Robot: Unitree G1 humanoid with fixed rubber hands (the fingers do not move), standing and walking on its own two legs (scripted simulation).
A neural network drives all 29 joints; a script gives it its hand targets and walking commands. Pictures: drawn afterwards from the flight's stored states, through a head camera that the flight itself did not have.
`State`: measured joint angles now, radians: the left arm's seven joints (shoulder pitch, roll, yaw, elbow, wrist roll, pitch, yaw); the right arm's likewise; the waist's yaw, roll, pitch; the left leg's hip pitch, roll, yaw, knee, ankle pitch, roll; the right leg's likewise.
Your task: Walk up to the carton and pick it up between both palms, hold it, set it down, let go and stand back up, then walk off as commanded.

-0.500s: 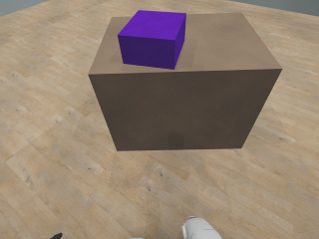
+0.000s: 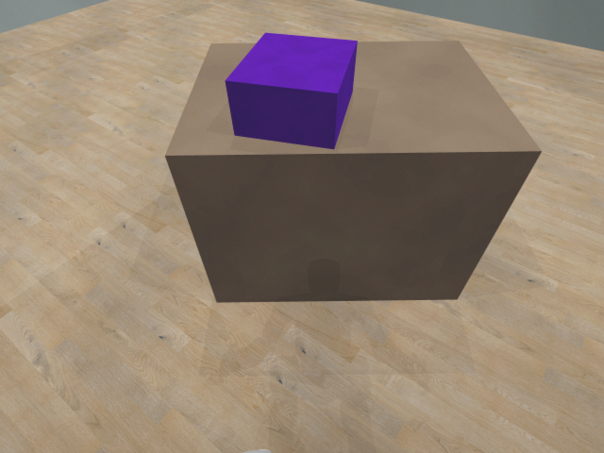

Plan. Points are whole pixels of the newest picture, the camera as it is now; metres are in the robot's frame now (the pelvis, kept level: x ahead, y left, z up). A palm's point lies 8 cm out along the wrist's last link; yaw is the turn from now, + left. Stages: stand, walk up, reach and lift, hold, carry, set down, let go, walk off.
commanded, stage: walk off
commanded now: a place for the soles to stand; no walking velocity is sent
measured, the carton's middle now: (297, 87) +0.95 +0.01 +0.01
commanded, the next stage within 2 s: stand in 0.50 s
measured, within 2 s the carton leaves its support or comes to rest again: neither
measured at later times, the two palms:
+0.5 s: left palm out of the picture +0.09 +0.30 -0.10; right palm out of the picture +0.07 -0.31 -0.10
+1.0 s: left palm out of the picture +0.11 +0.29 -0.10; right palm out of the picture +0.09 -0.30 -0.09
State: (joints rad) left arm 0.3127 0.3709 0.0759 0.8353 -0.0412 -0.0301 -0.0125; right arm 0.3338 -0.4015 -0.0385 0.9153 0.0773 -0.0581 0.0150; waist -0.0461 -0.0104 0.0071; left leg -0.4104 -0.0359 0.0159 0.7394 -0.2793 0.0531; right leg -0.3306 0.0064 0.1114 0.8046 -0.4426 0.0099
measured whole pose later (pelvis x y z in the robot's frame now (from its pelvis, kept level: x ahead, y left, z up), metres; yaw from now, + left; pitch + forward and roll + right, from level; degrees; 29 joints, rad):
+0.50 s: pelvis +0.01 +0.00 +0.00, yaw +0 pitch -2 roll +0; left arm 0.29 0.36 0.07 0.83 -0.04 -0.02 -0.01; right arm 0.24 -0.36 -0.04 0.92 0.08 -0.05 0.01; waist -0.05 0.00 0.04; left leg -0.39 -0.03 0.02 0.74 -0.32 0.05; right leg -0.33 0.02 0.11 0.75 -0.38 0.02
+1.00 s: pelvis +0.02 +0.00 +0.01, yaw +0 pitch -2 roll +0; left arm 0.25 0.34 0.07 0.83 -0.04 -0.02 -0.01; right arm 0.19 -0.36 -0.04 0.92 0.08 -0.05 0.01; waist -0.05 0.00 0.02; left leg -0.39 -0.03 0.02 0.73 -0.32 0.05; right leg -0.32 0.02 0.11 0.73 -0.38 0.02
